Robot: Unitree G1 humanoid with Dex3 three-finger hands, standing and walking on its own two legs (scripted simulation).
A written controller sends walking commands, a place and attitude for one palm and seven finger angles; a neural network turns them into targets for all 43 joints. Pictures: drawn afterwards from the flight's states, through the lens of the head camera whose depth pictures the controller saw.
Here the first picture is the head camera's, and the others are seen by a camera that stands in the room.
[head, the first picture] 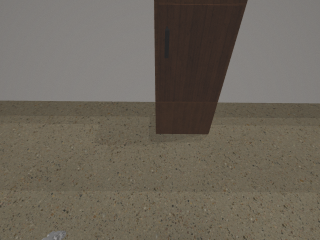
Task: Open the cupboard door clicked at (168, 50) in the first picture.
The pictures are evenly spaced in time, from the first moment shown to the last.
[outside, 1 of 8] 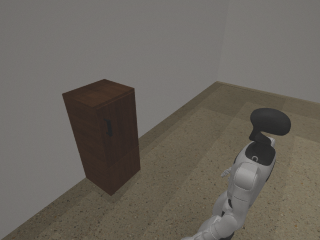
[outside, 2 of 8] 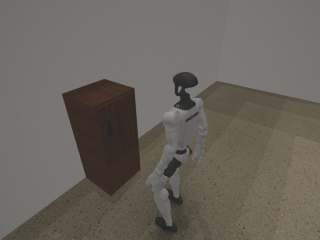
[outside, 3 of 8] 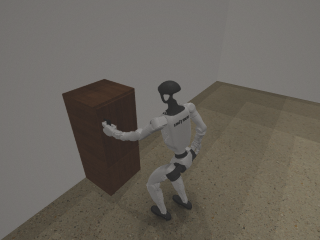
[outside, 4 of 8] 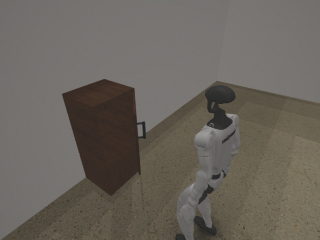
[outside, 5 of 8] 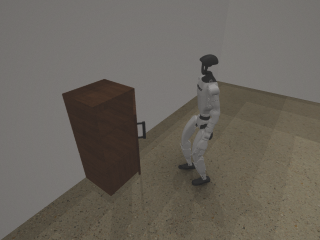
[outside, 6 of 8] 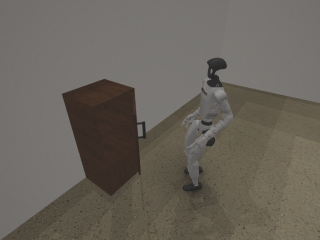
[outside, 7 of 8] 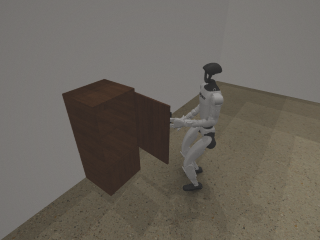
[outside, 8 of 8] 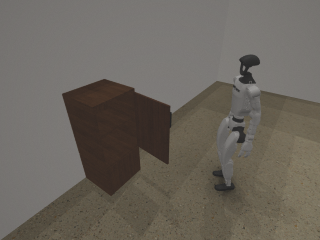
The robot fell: no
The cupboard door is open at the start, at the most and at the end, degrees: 0 88 85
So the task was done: yes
